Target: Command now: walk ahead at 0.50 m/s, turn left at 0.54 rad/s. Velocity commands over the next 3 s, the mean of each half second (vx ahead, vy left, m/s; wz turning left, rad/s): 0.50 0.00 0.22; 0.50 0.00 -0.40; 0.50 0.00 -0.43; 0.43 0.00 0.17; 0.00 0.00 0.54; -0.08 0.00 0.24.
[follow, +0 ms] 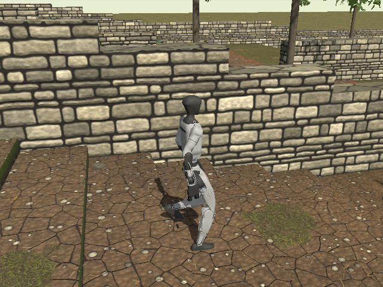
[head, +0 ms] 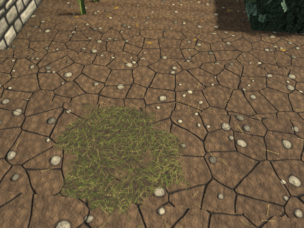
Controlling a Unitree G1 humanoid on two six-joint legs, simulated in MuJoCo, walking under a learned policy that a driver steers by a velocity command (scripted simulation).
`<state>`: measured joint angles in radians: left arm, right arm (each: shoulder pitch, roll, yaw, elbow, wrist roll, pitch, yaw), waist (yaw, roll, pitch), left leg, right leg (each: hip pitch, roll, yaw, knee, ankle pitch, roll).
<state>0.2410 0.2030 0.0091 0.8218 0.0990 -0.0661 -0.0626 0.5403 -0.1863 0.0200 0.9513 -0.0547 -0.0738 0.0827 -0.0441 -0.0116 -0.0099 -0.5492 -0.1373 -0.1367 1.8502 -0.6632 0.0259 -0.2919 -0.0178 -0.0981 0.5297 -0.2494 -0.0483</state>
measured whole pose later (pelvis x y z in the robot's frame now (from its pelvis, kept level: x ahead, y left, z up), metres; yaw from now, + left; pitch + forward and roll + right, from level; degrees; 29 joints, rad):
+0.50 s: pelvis +0.28 +0.07 +0.01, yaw +6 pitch -1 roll +1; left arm 0.29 0.23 0.04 0.96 0.08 -0.11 -0.05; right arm 0.23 -0.22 -0.04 0.90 -0.04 -0.11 0.01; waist 0.00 -0.02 0.04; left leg -0.24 -0.06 0.05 0.38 -0.13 0.08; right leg -0.42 -0.10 0.01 1.08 -0.37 -0.10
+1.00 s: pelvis +0.55 +0.02 -0.03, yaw -10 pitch -2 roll +0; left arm 0.39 0.22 0.06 0.94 0.07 -0.17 -0.05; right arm 0.20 -0.23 -0.03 0.85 -0.09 -0.09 0.05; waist 0.05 0.01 0.02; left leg -0.50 0.01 -0.07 1.33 -0.49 0.03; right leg -0.30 0.09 0.01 0.80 -0.46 -0.10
